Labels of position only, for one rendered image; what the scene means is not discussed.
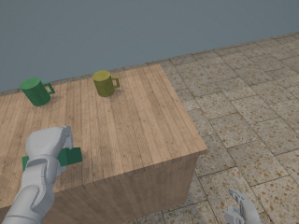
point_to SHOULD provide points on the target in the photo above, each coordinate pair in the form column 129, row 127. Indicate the left robot hand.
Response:
column 49, row 142

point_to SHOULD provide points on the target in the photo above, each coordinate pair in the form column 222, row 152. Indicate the robot left forearm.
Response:
column 35, row 197

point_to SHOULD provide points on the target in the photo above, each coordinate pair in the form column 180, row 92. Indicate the table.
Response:
column 139, row 147

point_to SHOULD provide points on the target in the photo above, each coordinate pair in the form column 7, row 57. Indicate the sponge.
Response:
column 66, row 157

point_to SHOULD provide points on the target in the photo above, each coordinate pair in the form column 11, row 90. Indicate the right robot hand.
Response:
column 247, row 210

